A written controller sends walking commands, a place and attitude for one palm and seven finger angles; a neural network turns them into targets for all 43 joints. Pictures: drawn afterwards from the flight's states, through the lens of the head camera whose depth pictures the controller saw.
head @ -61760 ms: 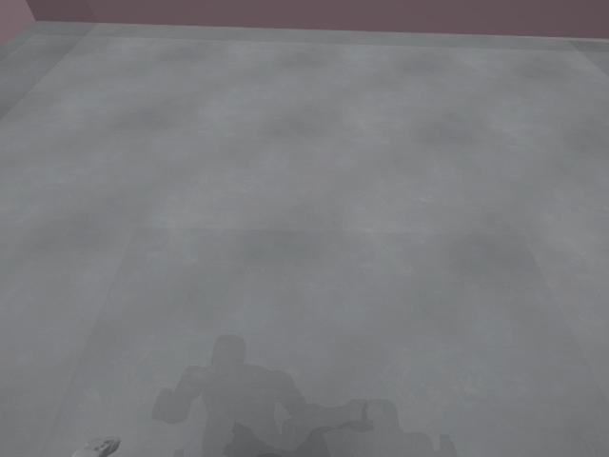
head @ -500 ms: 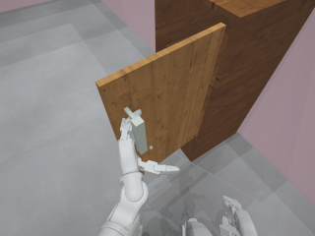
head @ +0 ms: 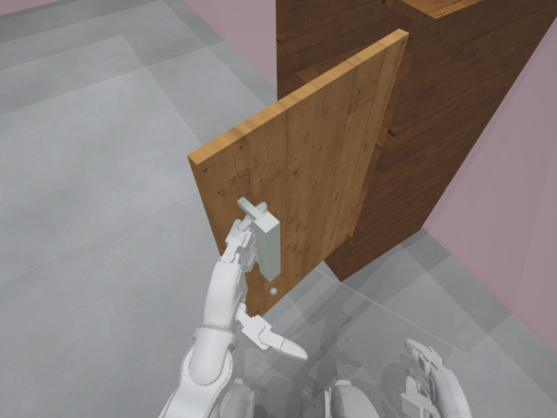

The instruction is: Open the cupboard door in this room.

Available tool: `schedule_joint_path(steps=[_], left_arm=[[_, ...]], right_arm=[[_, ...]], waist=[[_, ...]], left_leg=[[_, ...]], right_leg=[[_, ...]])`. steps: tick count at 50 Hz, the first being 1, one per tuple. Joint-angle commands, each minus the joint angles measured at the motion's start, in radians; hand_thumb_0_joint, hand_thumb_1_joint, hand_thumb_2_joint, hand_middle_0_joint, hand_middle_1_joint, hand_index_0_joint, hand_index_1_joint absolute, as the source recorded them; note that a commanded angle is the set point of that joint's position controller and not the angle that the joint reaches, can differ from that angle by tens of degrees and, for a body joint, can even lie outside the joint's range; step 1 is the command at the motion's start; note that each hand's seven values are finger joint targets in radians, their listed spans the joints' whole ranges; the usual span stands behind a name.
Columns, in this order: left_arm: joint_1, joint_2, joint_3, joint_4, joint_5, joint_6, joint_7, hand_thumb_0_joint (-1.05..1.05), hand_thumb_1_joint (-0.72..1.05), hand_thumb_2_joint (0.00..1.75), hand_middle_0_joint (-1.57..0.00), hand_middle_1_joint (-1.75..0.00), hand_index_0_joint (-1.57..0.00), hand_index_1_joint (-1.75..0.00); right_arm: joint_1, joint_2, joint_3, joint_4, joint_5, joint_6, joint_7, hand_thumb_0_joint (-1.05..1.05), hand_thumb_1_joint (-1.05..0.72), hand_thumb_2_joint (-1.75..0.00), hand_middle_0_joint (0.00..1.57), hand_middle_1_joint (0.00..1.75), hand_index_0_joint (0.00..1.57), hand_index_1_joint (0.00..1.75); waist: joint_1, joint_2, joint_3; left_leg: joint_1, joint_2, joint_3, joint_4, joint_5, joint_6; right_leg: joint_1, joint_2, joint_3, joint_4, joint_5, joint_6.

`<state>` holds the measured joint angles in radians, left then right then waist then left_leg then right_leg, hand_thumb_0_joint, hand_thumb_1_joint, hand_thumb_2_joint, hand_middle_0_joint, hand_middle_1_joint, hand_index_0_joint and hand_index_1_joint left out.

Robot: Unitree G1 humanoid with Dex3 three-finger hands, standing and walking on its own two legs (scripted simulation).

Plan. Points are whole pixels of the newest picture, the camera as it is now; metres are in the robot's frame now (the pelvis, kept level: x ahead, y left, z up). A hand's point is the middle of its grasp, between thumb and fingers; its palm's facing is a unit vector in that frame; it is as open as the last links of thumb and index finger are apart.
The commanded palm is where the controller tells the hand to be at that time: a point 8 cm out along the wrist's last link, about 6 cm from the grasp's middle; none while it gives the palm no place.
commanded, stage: slide the hand sideways off the handle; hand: left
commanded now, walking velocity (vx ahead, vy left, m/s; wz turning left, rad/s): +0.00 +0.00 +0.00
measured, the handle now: (258, 241) +0.35 +0.05 +0.05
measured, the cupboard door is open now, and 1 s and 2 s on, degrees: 100 100 100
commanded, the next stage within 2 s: draw the hand back to the body in 0.76 s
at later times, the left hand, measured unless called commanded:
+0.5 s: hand (237, 319) +0.24 +0.06 +0.05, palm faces -0.11 -0.99 -0.02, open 16.2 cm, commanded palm +0.22 +0.13 +0.05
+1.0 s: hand (201, 334) +0.22 +0.10 +0.06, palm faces -0.12 -0.99 -0.04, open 16.3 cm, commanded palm +0.19 +0.17 +0.08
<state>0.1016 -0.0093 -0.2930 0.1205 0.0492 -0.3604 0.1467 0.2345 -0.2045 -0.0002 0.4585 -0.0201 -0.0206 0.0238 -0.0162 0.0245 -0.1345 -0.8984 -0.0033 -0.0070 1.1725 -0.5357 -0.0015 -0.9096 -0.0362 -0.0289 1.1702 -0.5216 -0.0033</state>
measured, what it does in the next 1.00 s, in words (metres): stands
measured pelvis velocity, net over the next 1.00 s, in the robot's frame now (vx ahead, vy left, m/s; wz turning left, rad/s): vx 0.01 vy -0.01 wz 0.01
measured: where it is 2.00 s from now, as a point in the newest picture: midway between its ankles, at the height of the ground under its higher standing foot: outside the picture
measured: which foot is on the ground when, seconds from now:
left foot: down 0.00-1.00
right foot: down 0.00-1.00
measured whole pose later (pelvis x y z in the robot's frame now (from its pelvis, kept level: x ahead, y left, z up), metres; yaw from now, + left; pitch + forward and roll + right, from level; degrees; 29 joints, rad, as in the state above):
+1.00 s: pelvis +0.01 -0.01 -0.01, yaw +0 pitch +15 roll -1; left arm 0.49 0.17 -0.08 -0.26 -0.13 -0.33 -0.13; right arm 0.24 -0.22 0.00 0.40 0.02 -0.06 -0.04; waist 0.01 0.04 -0.15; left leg -0.93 0.01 -0.04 1.24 -0.59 -0.02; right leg -0.92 -0.02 -0.06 1.23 -0.57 -0.02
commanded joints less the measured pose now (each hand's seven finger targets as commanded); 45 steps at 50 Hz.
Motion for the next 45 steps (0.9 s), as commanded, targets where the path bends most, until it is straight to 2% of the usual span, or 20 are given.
schedule_joint_path(steps=[1,7,15,17,18,19,21,22,24,26,29,31,33,34,35,39,42,43,45], left_arm=[[-0.069,0.003,0.032,-0.277,-0.013,-0.054,-0.017,0.00,-0.50,0.30,-0.15,-0.30,-0.15,-0.30],[0.017,0.016,0.037,-0.339,-0.043,-0.054,-0.052,0.00,-0.50,0.30,-0.15,-0.30,-0.15,-0.30],[0.171,0.062,0.080,-0.424,-0.062,-0.059,-0.099,0.00,-0.50,0.30,-0.15,-0.30,-0.15,-0.30],[0.202,0.097,0.116,-0.434,-0.066,-0.061,-0.108,0.00,-0.50,0.30,-0.15,-0.30,-0.15,-0.30],[0.226,0.082,0.099,-0.439,-0.067,-0.061,-0.118,0.00,-0.50,0.30,-0.15,-0.30,-0.15,-0.30],[0.221,0.088,0.104,-0.447,-0.073,-0.062,-0.124,0.00,-0.50,0.30,-0.15,-0.30,-0.15,-0.30],[0.236,0.106,0.122,-0.458,-0.081,-0.068,-0.136,0.00,-0.50,0.30,-0.15,-0.30,-0.15,-0.30],[0.234,0.118,0.135,-0.462,-0.085,-0.070,-0.142,0.00,-0.50,0.30,-0.15,-0.30,-0.15,-0.30],[0.253,0.136,0.164,-0.462,-0.098,-0.074,-0.156,0.00,-0.50,0.30,-0.15,-0.30,-0.15,-0.30],[0.284,0.134,0.169,-0.470,-0.115,-0.074,-0.174,0.00,-0.50,0.30,-0.15,-0.30,-0.15,-0.30],[0.332,0.163,0.215,-0.478,-0.139,-0.071,-0.194,0.00,-0.50,0.30,-0.15,-0.30,-0.15,-0.30],[0.345,0.185,0.246,-0.488,-0.152,-0.070,-0.205,0.00,-0.50,0.30,-0.15,-0.30,-0.15,-0.30],[0.344,0.181,0.245,-0.494,-0.162,-0.071,-0.218,0.00,-0.50,0.30,-0.15,-0.30,-0.15,-0.30],[0.379,0.189,0.261,-0.486,-0.169,-0.072,-0.224,0.00,-0.50,0.30,-0.15,-0.30,-0.15,-0.30],[0.378,0.177,0.241,-0.505,-0.171,-0.077,-0.234,0.00,-0.50,0.30,-0.15,-0.30,-0.15,-0.30],[0.358,0.190,0.234,-0.519,-0.187,-0.098,-0.275,0.00,-0.50,0.30,-0.15,-0.30,-0.15,-0.30],[0.319,0.176,0.195,-0.535,-0.189,-0.099,-0.296,0.00,-0.50,0.30,-0.15,-0.30,-0.15,-0.30],[0.319,0.188,0.208,-0.536,-0.188,-0.098,-0.293,0.00,-0.50,0.30,-0.15,-0.30,-0.15,-0.30],[0.369,0.246,0.267,-0.610,-0.195,-0.086,-0.284,0.00,-0.50,0.30,-0.15,-0.30,-0.15,-0.30]], right_arm=[[-0.056,-0.096,-0.039,-0.174,0.007,-0.040,-0.012,0.00,-0.90,-0.90,0.20,0.30,0.20,0.30],[-0.051,-0.098,-0.033,-0.181,0.012,-0.052,-0.023,0.00,-0.90,-0.90,0.20,0.30,0.20,0.30],[-0.038,-0.095,-0.039,-0.202,0.012,-0.063,-0.026,0.00,-0.90,-0.90,0.20,0.30,0.20,0.30],[-0.034,-0.097,-0.039,-0.201,0.012,-0.063,-0.030,0.00,-0.90,-0.90,0.20,0.30,0.20,0.30],[-0.042,-0.095,-0.039,-0.207,0.014,-0.064,-0.029,0.00,-0.90,-0.90,0.20,0.30,0.20,0.30],[-0.033,-0.096,-0.039,-0.206,0.014,-0.064,-0.030,0.00,-0.90,-0.90,0.20,0.30,0.20,0.30],[-0.037,-0.099,-0.040,-0.210,0.014,-0.068,-0.033,0.00,-0.90,-0.90,0.20,0.30,0.20,0.30],[-0.041,-0.100,-0.040,-0.208,0.016,-0.070,-0.036,0.00,-0.90,-0.90,0.20,0.30,0.20,0.30],[-0.033,-0.102,-0.042,-0.204,0.015,-0.074,-0.040,0.00,-0.90,-0.90,0.20,0.30,0.20,0.30],[-0.033,-0.102,-0.042,-0.212,0.017,-0.078,-0.043,0.00,-0.90,-0.90,0.20,0.30,0.20,0.30],[-0.029,-0.103,-0.045,-0.213,0.021,-0.079,-0.047,0.00,-0.90,-0.90,0.20,0.30,0.20,0.30],[-0.031,-0.106,-0.048,-0.212,0.023,-0.080,-0.050,0.00,-0.90,-0.90,0.20,0.30,0.20,0.30],[-0.033,-0.106,-0.047,-0.212,0.025,-0.082,-0.052,0.00,-0.90,-0.90,0.20,0.30,0.20,0.30],[-0.033,-0.105,-0.050,-0.213,0.026,-0.082,-0.053,0.00,-0.90,-0.90,0.20,0.30,0.20,0.30],[-0.034,-0.108,-0.050,-0.217,0.027,-0.085,-0.053,0.00,-0.90,-0.90,0.20,0.30,0.20,0.30],[-0.023,-0.115,-0.051,-0.208,0.027,-0.100,-0.059,0.00,-0.90,-0.90,0.20,0.30,0.20,0.30],[-0.026,-0.124,-0.050,-0.215,0.029,-0.112,-0.063,0.00,-0.90,-0.90,0.20,0.30,0.20,0.30],[-0.025,-0.125,-0.051,-0.213,0.028,-0.116,-0.063,0.00,-0.90,-0.90,0.20,0.30,0.20,0.30],[-0.023,-0.123,-0.055,-0.231,0.032,-0.110,-0.066,0.00,-0.90,-0.90,0.20,0.30,0.20,0.30]], waist=[[0.008,-0.076,-0.269],[-0.007,-0.080,-0.247],[0.007,-0.072,-0.270],[0.011,-0.083,-0.270],[0.009,-0.058,-0.250],[-0.001,-0.065,-0.243],[0.000,-0.079,-0.229],[0.000,-0.063,-0.227],[0.002,-0.074,-0.240],[0.005,-0.060,-0.239],[0.015,-0.080,-0.258],[0.017,-0.065,-0.262],[0.010,-0.072,-0.251],[0.018,-0.076,-0.247],[0.011,-0.057,-0.251],[-0.012,-0.075,-0.240],[-0.022,-0.047,-0.220],[-0.014,-0.044,-0.231],[0.019,-0.016,-0.290]], left_leg=[[0.139,-0.023,-0.011,-0.172,0.170,0.013],[0.133,-0.022,-0.019,-0.157,0.188,0.014],[0.128,-0.024,-0.015,-0.134,0.239,0.011],[0.114,-0.026,-0.016,-0.127,0.252,0.012],[0.115,-0.026,-0.011,-0.124,0.246,0.011],[0.108,-0.026,-0.011,-0.119,0.237,0.012],[0.090,-0.027,-0.013,-0.114,0.213,0.013],[0.085,-0.028,-0.012,-0.106,0.215,0.014],[0.080,-0.028,-0.011,-0.099,0.214,0.013],[0.074,-0.030,-0.007,-0.095,0.213,0.013],[0.062,-0.031,-0.005,-0.087,0.230,0.012],[0.059,-0.031,-0.002,-0.084,0.228,0.011],[0.048,-0.031,-0.005,-0.079,0.229,0.012],[0.046,-0.030,-0.004,-0.079,0.226,0.010],[0.054,-0.031,-0.004,-0.077,0.228,0.012],[0.031,-0.029,-0.012,-0.053,0.209,0.014],[0.031,-0.029,-0.018,-0.050,0.183,0.019],[0.032,-0.029,-0.020,-0.050,0.181,0.017],[0.080,-0.029,-0.014,-0.079,0.213,0.018]], right_leg=[[0.195,0.027,-0.002,-0.188,0.195,-0.039],[0.186,0.031,-0.009,-0.181,0.216,-0.034],[0.206,0.030,-0.006,-0.155,0.289,-0.031],[0.220,0.032,0.000,-0.151,0.308,-0.032],[0.204,0.030,0.000,-0.151,0.306,-0.030],[0.197,0.029,0.000,-0.154,0.302,-0.027],[0.191,0.030,0.004,-0.157,0.275,-0.026],[0.186,0.031,0.009,-0.156,0.271,-0.027],[0.189,0.031,0.010,-0.151,0.275,-0.025],[0.194,0.030,0.016,-0.156,0.278,-0.023],[0.226,0.028,0.025,-0.155,0.309,-0.020],[0.224,0.029,0.028,-0.153,0.307,-0.019],[0.223,0.028,0.029,-0.152,0.309,-0.017],[0.223,0.028,0.032,-0.154,0.305,-0.016],[0.212,0.029,0.029,-0.151,0.309,-0.016],[0.189,0.024,0.041,-0.151,0.290,-0.010],[0.137,0.030,0.029,-0.143,0.215,-0.018],[0.134,0.029,0.026,-0.137,0.205,-0.019],[0.186,0.032,0.023,-0.144,0.233,-0.024]])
